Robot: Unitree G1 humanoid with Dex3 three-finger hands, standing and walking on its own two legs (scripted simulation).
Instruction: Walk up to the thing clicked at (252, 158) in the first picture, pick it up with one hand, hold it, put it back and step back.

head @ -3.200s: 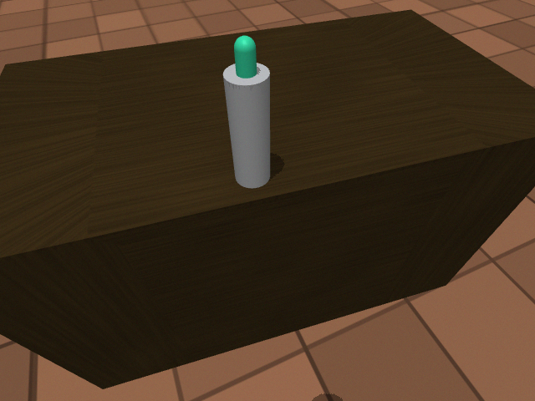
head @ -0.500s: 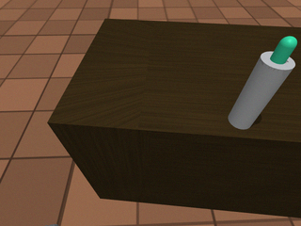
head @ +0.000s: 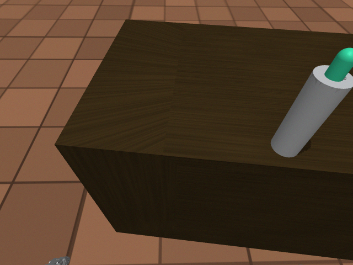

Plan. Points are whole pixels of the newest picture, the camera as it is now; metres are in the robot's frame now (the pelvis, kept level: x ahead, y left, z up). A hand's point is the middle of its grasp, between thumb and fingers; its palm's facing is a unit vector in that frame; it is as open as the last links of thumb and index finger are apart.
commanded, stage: walk up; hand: right
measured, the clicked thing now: (310, 108) +0.40 -0.25 +0.16
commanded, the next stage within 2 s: stand in 0.34 s
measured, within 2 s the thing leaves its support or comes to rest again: neither
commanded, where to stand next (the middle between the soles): +0.04 -0.01 m, yaw -5 degrees
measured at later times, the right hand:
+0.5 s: hand out of the picture +0.10 -0.25 -0.15, palm faces -0.05 +0.94 -0.35, open 7.4 cm
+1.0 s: hand out of the picture +0.08 -0.26 -0.15, palm faces +0.00 +0.94 -0.34, open 7.4 cm
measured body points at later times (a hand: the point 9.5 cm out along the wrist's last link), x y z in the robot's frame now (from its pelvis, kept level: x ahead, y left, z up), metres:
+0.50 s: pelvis +0.01 +0.00 +0.01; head +0.02 +0.00 +0.46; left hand +0.08 +0.30 -0.13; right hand +0.10 -0.30 -0.12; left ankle +0.03 +0.12 -0.74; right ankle +0.01 -0.10 -0.74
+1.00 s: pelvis +0.02 -0.01 +0.01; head +0.02 -0.01 +0.46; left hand +0.10 +0.29 -0.12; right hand +0.08 -0.31 -0.12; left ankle +0.03 +0.12 -0.74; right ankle +0.01 -0.10 -0.74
